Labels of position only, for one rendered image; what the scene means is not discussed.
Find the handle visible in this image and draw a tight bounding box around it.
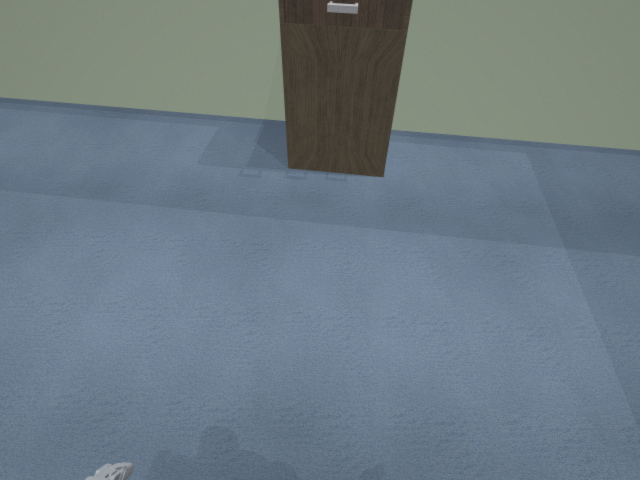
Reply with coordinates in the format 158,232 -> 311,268
327,1 -> 358,14

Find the cabinet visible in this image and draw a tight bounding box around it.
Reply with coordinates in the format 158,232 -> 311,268
279,0 -> 413,177

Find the drawer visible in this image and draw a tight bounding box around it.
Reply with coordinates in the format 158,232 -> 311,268
285,0 -> 406,30

